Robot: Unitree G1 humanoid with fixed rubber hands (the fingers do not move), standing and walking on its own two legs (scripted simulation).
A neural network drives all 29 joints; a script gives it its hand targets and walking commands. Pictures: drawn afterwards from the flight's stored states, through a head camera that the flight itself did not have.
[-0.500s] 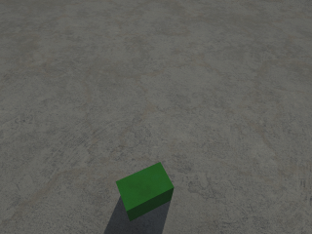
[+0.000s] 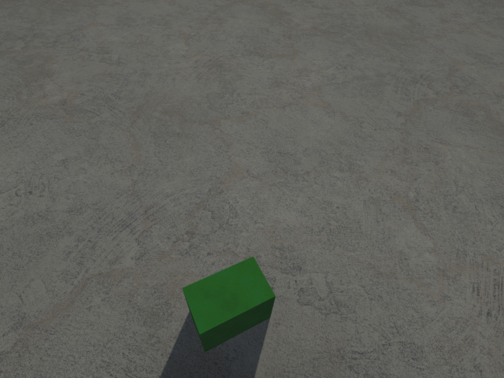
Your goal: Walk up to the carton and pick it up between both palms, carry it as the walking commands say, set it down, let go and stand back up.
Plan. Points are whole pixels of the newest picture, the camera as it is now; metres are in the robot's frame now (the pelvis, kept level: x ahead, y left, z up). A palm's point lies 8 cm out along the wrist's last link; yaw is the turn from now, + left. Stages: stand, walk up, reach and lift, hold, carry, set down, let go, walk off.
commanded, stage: walk up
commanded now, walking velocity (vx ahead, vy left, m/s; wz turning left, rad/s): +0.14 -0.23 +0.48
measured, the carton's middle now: (229, 303) +0.48 +0.06 -0.67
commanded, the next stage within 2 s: none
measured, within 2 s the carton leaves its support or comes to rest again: neither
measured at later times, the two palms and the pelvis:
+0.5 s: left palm out of the picture +0.04 +0.12 -0.13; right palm (430, 321) +0.25 -0.34 -0.12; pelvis +0.10 -0.11 +0.00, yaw +16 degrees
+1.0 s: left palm out of the picture +0.10 +0.15 -0.14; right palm (406, 312) +0.28 -0.32 -0.15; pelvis +0.13 -0.10 -0.01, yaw +20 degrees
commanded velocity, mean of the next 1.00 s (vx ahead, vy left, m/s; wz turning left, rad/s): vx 0.07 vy -0.06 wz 0.30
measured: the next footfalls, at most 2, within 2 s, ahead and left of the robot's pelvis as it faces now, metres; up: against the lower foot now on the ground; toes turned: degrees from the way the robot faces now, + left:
right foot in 0.28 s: +0.13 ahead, -0.23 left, +0.00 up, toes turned +6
left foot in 0.66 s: +0.18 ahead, -0.01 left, +0.00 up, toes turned +23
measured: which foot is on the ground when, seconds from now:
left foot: down 0.00-0.28, up 0.30-0.64, down 0.66-1.00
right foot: up 0.00-0.26, down 0.28-0.68, up 0.70-1.00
